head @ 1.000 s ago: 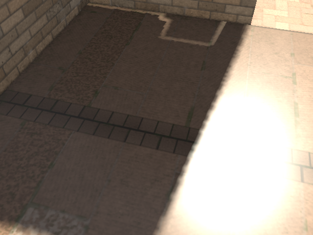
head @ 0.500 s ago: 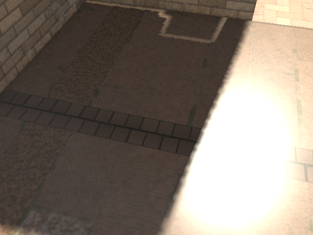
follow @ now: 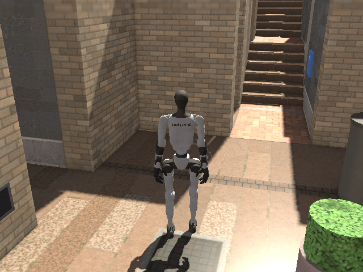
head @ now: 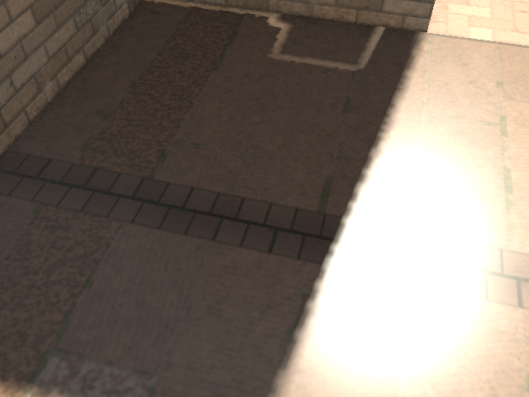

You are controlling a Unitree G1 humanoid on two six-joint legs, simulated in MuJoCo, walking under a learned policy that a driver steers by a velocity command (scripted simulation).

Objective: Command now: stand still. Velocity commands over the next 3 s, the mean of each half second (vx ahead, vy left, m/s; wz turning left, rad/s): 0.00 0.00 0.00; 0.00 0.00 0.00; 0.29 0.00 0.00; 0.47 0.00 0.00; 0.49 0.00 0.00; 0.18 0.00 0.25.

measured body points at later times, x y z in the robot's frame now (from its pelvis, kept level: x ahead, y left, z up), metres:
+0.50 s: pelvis +0.01 +0.01 +0.00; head +0.01 +0.01 +0.45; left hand -0.03 +0.21 -0.17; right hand -0.04 -0.20 -0.16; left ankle -0.05 +0.10 -0.74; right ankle +0.02 -0.10 -0.74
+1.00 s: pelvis +0.01 +0.01 +0.00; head +0.02 +0.02 +0.45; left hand -0.03 +0.22 -0.17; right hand -0.04 -0.19 -0.16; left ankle -0.05 +0.10 -0.74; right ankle +0.02 -0.11 -0.74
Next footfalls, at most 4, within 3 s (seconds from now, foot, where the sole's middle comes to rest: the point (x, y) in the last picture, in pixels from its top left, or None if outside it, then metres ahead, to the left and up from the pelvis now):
1.36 right None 0.19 -0.13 -0.78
1.86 left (265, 391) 0.54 0.04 -0.78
2.44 right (322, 283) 0.86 -0.13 -0.78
2.96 left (265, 257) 0.95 0.04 -0.78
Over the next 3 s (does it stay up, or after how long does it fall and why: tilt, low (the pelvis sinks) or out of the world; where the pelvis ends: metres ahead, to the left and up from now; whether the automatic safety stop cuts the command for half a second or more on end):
stays up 0.87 -0.05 -0.02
